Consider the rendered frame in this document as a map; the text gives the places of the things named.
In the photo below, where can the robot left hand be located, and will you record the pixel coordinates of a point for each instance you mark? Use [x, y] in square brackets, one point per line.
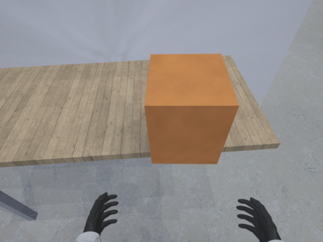
[97, 215]

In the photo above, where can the carton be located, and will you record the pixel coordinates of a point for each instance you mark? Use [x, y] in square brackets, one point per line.
[190, 105]

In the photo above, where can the table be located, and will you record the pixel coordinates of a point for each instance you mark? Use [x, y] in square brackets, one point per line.
[95, 111]

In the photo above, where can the robot right hand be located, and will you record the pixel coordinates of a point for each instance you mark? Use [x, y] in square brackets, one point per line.
[265, 230]

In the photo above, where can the robot left forearm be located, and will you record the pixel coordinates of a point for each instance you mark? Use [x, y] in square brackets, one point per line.
[89, 236]

